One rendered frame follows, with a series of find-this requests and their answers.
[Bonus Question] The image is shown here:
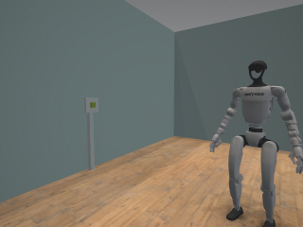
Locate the left robot hand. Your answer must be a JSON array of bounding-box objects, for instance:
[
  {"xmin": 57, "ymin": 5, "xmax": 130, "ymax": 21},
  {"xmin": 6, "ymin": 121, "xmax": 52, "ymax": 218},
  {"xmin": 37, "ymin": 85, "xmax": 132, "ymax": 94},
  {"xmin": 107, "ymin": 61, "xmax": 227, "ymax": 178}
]
[{"xmin": 289, "ymin": 146, "xmax": 303, "ymax": 174}]

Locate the right robot upper arm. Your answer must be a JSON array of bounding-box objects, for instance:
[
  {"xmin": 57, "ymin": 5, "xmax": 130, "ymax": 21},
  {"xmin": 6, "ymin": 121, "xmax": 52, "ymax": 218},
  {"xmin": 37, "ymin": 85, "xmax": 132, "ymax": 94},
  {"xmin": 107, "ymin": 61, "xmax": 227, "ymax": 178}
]
[{"xmin": 226, "ymin": 87, "xmax": 244, "ymax": 117}]

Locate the right robot hand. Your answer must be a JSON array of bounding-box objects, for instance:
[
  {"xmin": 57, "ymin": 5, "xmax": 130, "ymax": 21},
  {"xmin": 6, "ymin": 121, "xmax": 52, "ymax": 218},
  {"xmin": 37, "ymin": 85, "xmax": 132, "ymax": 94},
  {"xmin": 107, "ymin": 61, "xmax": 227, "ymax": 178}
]
[{"xmin": 209, "ymin": 133, "xmax": 222, "ymax": 153}]

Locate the left robot upper arm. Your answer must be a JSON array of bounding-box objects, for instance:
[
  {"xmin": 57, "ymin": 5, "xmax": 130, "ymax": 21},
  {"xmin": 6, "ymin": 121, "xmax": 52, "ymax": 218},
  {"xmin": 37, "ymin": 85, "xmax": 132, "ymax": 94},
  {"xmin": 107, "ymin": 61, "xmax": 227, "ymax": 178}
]
[{"xmin": 270, "ymin": 86, "xmax": 293, "ymax": 121}]

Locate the robot left forearm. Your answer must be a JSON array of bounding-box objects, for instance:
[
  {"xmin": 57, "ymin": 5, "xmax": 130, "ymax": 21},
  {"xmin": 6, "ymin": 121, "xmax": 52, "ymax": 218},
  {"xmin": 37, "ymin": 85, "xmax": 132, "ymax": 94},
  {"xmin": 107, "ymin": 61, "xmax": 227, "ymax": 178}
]
[{"xmin": 285, "ymin": 111, "xmax": 303, "ymax": 147}]

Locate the robot torso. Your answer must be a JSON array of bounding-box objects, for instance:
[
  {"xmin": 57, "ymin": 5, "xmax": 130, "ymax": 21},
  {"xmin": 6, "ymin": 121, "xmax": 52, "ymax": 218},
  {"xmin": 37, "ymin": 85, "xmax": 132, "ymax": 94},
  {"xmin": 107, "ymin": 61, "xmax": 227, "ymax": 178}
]
[{"xmin": 241, "ymin": 83, "xmax": 274, "ymax": 148}]

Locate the robot right forearm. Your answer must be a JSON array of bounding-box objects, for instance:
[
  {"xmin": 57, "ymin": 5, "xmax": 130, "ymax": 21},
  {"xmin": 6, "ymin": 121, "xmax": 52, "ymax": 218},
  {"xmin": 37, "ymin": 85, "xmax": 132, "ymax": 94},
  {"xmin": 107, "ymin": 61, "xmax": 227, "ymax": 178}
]
[{"xmin": 216, "ymin": 112, "xmax": 232, "ymax": 136}]

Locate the left robot shin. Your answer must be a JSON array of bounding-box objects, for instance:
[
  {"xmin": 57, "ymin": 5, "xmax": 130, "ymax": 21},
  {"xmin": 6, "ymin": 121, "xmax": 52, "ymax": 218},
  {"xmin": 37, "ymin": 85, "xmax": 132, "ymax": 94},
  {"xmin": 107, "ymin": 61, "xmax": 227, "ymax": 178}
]
[{"xmin": 262, "ymin": 184, "xmax": 276, "ymax": 223}]

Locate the panel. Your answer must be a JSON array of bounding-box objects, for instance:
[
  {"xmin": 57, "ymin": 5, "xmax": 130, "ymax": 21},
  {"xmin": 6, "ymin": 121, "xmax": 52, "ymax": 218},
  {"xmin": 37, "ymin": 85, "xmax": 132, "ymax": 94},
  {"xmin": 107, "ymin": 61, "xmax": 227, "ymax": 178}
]
[{"xmin": 84, "ymin": 97, "xmax": 98, "ymax": 170}]

